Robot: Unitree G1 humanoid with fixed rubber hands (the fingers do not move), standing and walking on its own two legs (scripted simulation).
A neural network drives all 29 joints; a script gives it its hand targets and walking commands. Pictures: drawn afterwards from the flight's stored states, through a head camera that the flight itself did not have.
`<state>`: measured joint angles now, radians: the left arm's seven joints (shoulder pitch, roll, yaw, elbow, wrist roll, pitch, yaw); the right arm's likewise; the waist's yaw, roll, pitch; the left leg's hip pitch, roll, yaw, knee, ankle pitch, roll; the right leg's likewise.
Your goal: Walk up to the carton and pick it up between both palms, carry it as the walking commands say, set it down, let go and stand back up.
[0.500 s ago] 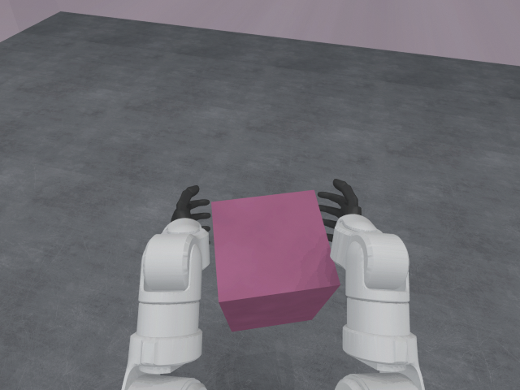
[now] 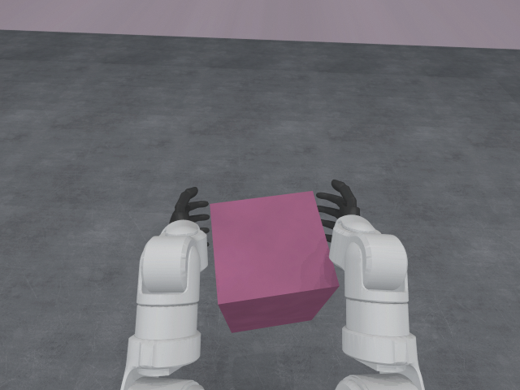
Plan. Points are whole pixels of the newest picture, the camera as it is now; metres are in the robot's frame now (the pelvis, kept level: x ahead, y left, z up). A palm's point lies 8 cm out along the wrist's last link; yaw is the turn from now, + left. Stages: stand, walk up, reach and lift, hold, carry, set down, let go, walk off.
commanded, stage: carry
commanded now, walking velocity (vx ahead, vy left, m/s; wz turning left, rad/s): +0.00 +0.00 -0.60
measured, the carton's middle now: (267, 269) +0.31 +0.00 +0.01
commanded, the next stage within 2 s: none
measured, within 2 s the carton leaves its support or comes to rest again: neither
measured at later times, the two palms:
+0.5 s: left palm (232, 257) +0.27 +0.05 +0.10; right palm (413, 290) +0.23 -0.18 +0.11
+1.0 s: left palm (300, 300) +0.22 -0.04 +0.10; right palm out of the picture +0.11 -0.24 +0.10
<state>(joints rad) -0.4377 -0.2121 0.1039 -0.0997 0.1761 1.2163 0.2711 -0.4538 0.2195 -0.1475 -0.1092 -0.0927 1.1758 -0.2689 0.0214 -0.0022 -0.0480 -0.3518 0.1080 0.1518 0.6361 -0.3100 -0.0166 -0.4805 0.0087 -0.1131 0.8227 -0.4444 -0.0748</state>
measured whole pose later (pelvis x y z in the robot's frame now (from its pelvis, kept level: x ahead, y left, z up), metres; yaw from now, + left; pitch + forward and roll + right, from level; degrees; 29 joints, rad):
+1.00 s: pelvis -0.11 +0.01 +0.00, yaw -30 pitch +1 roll +1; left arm -0.44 -0.21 0.10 -0.09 0.18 1.21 0.27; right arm -0.44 0.21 -0.14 -0.11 -0.09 1.17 -0.27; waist 0.02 -0.01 -0.02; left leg -0.35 0.04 0.05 0.64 -0.35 -0.06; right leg -0.45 0.06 -0.01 0.64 -0.22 -0.07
